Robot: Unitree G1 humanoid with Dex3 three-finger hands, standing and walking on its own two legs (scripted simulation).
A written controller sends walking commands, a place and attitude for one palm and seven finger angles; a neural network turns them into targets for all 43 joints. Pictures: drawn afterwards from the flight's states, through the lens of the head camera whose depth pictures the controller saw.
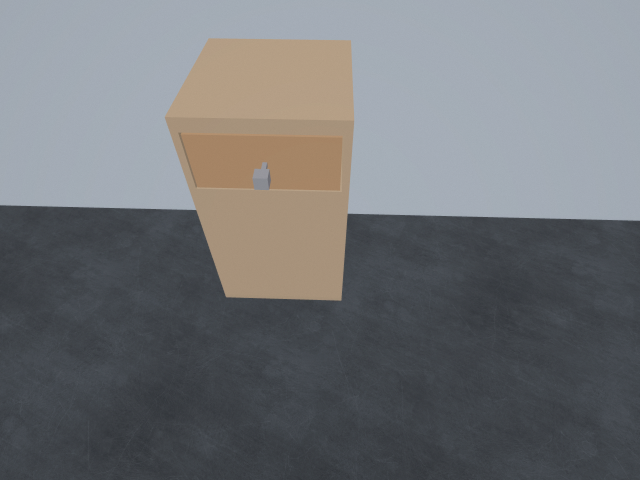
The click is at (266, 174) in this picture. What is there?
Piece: drawer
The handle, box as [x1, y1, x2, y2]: [252, 162, 270, 189]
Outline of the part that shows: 266,162 262,162 262,166 260,169 254,169 252,178 254,189 268,189 270,177 269,170 266,168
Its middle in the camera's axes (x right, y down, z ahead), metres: -0.15 -0.16 +0.96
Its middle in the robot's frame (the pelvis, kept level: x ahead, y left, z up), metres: +0.80 +0.19 -0.14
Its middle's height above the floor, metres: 0.64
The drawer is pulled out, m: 0.00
